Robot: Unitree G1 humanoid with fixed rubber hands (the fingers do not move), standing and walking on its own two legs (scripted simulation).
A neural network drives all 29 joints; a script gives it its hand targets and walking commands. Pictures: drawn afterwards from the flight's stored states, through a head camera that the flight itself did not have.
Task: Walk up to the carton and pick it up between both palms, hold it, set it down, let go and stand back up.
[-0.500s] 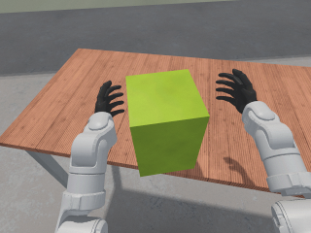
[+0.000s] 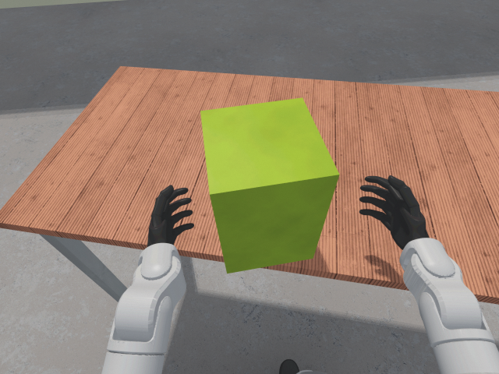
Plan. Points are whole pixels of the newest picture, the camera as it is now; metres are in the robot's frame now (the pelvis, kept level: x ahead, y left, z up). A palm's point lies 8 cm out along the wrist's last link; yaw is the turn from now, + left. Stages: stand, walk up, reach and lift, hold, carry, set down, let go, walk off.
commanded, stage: set down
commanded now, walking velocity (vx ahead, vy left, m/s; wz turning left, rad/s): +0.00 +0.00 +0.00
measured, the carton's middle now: (262, 191) +0.39 +0.01 +0.07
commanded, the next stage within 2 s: none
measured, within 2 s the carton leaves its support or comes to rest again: neither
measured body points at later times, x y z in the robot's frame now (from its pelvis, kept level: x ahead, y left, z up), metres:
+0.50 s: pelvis +0.03 +0.00 +0.00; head +0.08 +0.00 +0.45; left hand +0.21 +0.20 -0.03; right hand +0.26 -0.21 +0.00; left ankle +0.00 +0.17 -0.74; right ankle +0.12 -0.09 -0.74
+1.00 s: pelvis +0.08 +0.06 +0.01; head +0.05 +0.12 +0.45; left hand +0.24 +0.24 -0.10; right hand +0.26 -0.20 +0.01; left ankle +0.00 +0.17 -0.74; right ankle +0.12 -0.09 -0.73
